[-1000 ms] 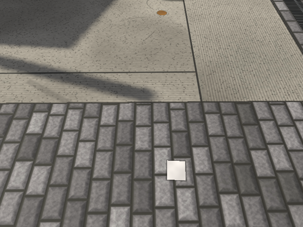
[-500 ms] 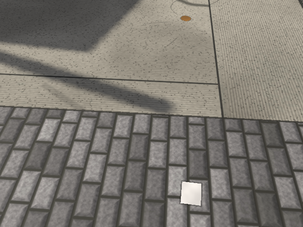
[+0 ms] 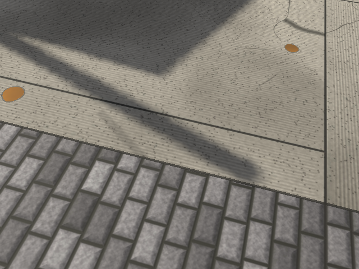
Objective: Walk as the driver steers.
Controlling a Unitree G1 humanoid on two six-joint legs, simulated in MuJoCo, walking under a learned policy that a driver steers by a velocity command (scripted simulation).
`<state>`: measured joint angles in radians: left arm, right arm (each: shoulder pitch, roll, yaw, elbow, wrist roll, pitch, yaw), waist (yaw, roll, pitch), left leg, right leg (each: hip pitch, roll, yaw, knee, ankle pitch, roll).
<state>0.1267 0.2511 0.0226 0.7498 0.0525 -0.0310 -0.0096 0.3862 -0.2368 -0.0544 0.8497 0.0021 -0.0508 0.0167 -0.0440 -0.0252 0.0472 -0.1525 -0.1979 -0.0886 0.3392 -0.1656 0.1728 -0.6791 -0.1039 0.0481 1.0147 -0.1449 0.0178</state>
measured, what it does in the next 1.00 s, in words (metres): walks ahead: right foot, then left foot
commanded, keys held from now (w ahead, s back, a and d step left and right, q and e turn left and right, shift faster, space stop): w+q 0.12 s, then w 0.02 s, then w+e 0.86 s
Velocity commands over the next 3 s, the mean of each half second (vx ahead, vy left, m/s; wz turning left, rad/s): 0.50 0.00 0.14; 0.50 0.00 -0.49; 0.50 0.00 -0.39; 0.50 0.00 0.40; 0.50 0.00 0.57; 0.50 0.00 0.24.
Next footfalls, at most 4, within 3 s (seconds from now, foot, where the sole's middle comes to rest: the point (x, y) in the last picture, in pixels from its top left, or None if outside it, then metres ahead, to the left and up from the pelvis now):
0.34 right None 0.38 -0.07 -0.78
0.82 left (148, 224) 0.66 0.10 -0.78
1.36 right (219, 184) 0.83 -0.21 -0.78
1.92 left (203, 127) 1.16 -0.16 -0.78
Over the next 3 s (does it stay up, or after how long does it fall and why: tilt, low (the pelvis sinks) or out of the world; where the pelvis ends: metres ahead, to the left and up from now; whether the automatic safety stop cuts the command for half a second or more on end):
stays up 1.56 -0.19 -0.01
